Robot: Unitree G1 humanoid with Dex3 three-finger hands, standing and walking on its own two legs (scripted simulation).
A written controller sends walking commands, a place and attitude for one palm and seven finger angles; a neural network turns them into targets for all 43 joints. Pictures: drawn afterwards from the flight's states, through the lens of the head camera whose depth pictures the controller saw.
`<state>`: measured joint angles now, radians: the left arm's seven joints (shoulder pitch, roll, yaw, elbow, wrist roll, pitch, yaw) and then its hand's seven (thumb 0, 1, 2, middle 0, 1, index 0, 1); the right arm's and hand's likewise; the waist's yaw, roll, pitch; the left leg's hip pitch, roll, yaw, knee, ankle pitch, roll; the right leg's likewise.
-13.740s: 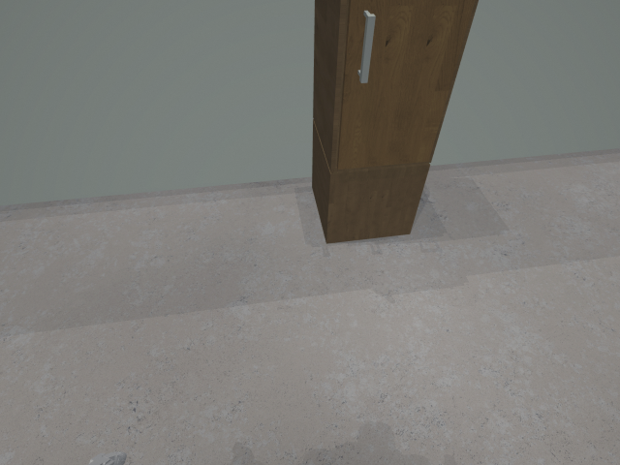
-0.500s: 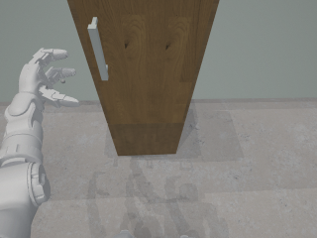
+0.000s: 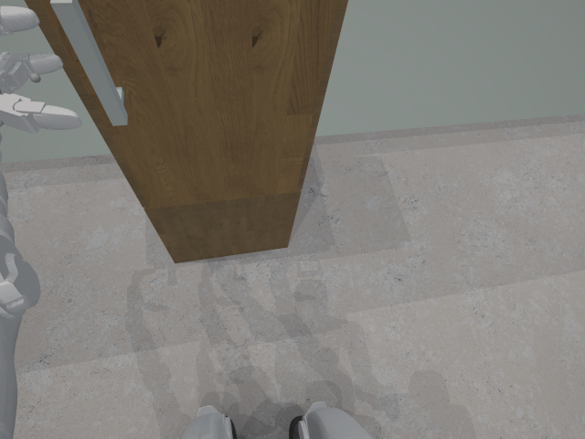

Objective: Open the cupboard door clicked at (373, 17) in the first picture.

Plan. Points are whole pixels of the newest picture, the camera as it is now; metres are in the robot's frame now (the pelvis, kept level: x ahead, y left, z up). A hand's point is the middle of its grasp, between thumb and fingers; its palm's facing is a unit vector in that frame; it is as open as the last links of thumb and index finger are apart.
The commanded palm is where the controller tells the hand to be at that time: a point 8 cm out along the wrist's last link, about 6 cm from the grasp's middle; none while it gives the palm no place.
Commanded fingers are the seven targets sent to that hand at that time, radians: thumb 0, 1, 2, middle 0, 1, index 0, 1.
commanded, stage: move the hooked fingers beside the handle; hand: left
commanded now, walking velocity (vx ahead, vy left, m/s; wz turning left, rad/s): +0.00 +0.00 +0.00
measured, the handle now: (97, 58) +0.58 +0.18 +0.12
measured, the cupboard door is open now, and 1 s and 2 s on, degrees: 0 0 0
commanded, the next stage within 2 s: slide the fingers in behind the handle in 1.66 s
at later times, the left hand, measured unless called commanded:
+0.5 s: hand (39, 103) +0.51 +0.23 +0.12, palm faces +0.04 -1.00 +0.02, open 14.0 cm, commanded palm +0.50 +0.28 +0.12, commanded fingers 0.00 -0.50 0.30 -0.30 -1.20 -0.30 -1.20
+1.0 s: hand (37, 85) +0.53 +0.24 +0.13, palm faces +0.07 -1.00 +0.01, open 14.0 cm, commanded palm +0.51 +0.28 +0.12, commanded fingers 0.00 -0.50 0.30 -0.30 -1.20 -0.30 -1.20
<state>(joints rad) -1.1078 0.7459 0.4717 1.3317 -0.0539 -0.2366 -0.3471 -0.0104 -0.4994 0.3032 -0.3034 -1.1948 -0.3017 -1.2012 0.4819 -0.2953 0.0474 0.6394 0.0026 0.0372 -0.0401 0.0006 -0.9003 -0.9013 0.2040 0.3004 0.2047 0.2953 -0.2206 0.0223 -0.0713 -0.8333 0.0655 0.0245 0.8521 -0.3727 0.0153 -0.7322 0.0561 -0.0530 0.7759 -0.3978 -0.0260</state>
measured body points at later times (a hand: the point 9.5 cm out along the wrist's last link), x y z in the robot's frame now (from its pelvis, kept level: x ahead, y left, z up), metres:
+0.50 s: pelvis +0.01 +0.01 +0.00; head +0.11 +0.03 +0.44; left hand +0.50 +0.29 +0.12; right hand +0.04 -0.26 -0.11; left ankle +0.01 +0.11 -0.70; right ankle -0.03 -0.11 -0.70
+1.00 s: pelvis -0.01 +0.00 +0.00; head +0.12 +0.02 +0.43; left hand +0.52 +0.29 +0.13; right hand -0.07 -0.26 -0.10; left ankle +0.01 +0.11 -0.70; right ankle -0.03 -0.11 -0.70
